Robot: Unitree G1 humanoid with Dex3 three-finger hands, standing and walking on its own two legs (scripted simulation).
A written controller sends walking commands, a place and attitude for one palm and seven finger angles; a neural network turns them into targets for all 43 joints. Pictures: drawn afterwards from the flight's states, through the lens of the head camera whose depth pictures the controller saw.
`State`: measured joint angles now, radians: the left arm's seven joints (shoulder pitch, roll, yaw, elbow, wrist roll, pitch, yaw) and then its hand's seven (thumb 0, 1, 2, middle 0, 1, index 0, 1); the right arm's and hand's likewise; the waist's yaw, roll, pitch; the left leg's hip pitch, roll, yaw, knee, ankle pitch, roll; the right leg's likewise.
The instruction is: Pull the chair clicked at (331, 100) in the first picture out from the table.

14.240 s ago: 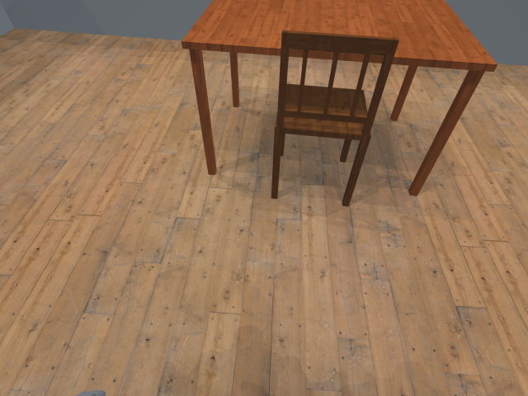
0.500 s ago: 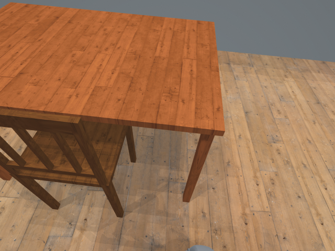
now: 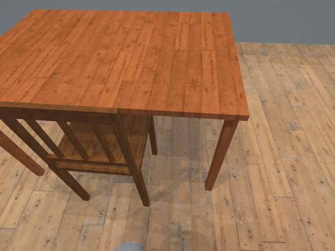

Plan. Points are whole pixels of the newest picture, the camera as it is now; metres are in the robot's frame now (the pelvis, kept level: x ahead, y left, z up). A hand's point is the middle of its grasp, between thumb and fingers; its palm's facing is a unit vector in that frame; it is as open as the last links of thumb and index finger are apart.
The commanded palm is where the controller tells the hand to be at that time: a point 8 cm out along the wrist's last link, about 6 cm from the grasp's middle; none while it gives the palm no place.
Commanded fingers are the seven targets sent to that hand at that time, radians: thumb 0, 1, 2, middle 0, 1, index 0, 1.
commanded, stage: shuffle to correct the standing spot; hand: left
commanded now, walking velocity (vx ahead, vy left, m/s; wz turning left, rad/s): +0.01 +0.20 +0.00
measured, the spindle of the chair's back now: (74, 141) +0.45 +0.38 -0.12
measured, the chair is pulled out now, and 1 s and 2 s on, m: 0.00 0.00 0.00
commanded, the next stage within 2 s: come to a stop and stand still in 0.06 s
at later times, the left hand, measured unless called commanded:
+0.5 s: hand out of the picture -0.03 +0.25 -0.17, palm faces +0.05 -0.98 -0.20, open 7.3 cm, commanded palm none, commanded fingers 0.00 0.90 0.90 -0.20 -0.30 -0.20 -0.30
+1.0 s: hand out of the picture -0.03 +0.27 -0.19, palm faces +0.03 -0.99 -0.17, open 7.4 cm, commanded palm none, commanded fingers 0.00 0.90 0.90 -0.20 -0.30 -0.20 -0.30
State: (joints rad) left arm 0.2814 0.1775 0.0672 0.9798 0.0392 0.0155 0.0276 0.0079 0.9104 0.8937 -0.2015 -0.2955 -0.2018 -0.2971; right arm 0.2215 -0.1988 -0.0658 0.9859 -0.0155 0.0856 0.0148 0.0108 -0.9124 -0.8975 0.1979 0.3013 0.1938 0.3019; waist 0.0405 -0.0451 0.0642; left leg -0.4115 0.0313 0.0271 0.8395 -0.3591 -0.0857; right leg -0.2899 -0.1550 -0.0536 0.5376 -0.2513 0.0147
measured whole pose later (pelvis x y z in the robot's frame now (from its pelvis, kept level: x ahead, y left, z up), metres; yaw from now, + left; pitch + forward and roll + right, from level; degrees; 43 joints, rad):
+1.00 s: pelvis -0.03 +0.11 -0.01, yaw +0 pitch -1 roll -1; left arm 0.33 0.14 -0.01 1.07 0.02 -0.01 0.05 0.01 0.92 0.89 -0.20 -0.29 -0.20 -0.30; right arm 0.30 -0.13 0.01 1.10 -0.01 -0.01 -0.03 0.02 -0.93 -0.90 0.20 0.30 0.20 0.30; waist -0.01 -0.02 0.01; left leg -0.24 -0.02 0.08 0.52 -0.26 0.06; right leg -0.16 0.02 -0.05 0.50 -0.32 -0.03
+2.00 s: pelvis -0.05 +0.15 +0.00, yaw -1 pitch -1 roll -1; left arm 0.35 0.15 -0.02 1.09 0.02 -0.01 0.04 0.01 0.91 0.89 -0.20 -0.29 -0.20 -0.30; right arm 0.28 -0.13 0.01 1.14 -0.01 -0.02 -0.02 0.01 -0.91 -0.90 0.20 0.30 0.20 0.30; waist 0.00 -0.04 0.01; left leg -0.21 -0.07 0.11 0.39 -0.17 0.12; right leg -0.16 -0.03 -0.01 0.42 -0.25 0.03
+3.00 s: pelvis -0.05 +0.13 +0.00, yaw -1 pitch -1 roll +0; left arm 0.37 0.12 -0.02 1.10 0.02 -0.02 0.04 0.01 0.91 0.89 -0.20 -0.29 -0.20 -0.30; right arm 0.30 -0.12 0.00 1.15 0.00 -0.02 -0.02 0.01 -0.91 -0.90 0.20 0.30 0.20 0.30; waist 0.00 -0.03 0.01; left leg -0.21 -0.05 0.12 0.38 -0.17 0.09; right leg -0.16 -0.01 -0.01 0.41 -0.24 0.01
